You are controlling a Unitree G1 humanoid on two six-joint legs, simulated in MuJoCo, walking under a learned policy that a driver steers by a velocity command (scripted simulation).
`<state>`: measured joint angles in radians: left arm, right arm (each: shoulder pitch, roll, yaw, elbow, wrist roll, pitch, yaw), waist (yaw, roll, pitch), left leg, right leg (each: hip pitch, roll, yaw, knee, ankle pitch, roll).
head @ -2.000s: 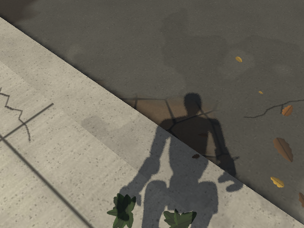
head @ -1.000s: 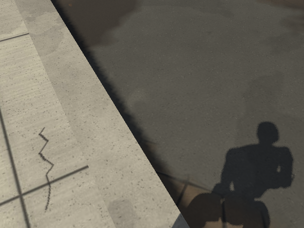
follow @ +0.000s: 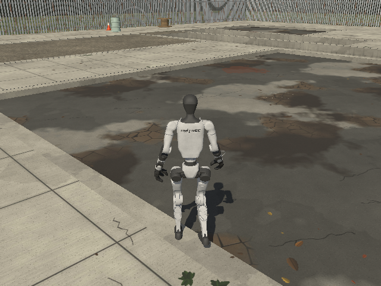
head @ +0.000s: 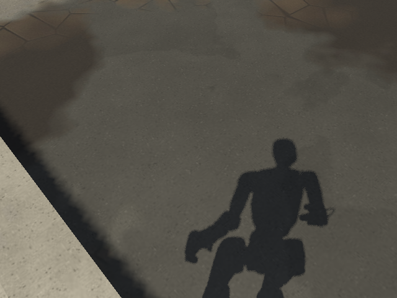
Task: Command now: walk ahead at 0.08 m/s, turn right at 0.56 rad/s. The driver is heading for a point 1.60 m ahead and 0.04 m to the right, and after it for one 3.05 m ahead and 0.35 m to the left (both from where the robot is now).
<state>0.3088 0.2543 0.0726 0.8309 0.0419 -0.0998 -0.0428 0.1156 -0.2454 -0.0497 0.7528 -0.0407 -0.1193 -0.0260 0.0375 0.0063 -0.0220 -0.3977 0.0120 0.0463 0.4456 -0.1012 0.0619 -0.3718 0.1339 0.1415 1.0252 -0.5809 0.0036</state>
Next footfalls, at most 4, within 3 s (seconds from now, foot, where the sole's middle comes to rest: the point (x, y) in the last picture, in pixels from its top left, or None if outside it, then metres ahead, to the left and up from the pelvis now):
0.30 right None -0.05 -0.10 -0.77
0.58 left None -0.01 0.11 -0.77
1.98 right None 0.29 -0.28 -0.91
2.44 left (230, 284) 0.60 -0.06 -0.91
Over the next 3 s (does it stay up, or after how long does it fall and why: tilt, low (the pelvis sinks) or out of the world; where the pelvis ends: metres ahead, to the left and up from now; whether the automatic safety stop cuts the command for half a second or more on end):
stays up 0.73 -0.15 -0.15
